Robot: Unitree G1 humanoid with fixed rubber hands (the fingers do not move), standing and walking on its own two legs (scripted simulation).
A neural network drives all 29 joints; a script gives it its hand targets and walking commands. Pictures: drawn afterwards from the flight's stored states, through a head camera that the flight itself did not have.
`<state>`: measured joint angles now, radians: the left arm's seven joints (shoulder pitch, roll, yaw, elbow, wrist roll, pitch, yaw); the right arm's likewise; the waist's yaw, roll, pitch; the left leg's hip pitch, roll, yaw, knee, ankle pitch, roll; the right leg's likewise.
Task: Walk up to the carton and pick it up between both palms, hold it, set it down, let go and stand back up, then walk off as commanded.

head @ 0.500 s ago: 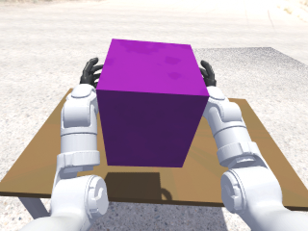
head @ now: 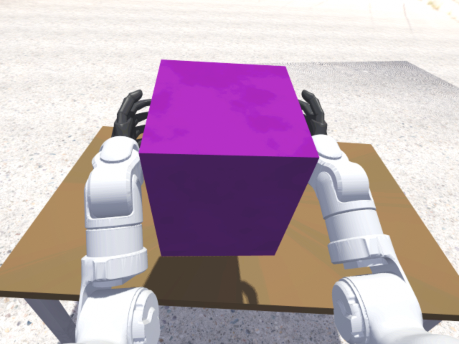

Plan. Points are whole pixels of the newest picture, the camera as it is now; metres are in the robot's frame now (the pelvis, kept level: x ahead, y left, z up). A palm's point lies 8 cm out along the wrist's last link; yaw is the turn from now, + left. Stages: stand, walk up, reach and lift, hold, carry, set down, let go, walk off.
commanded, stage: hold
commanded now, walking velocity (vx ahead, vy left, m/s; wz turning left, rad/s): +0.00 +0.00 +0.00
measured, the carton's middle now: (221, 164) +0.35 +0.02 +0.19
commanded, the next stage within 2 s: none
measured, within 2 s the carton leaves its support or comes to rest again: neither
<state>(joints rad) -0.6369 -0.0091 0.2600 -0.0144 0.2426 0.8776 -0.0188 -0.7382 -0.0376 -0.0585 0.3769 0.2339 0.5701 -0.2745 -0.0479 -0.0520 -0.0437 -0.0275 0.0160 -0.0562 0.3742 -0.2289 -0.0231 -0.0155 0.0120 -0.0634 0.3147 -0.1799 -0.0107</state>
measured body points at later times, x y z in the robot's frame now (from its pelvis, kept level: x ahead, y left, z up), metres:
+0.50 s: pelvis -0.03 +0.00 +0.00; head -0.11 +0.03 +0.44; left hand +0.35 +0.17 +0.24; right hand +0.36 -0.13 +0.24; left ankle -0.01 +0.13 -0.75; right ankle +0.00 -0.11 -0.75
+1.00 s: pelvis +0.00 +0.00 +0.00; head -0.07 +0.03 +0.44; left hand +0.36 +0.17 +0.23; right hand +0.37 -0.13 +0.24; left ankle -0.01 +0.13 -0.75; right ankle +0.00 -0.11 -0.75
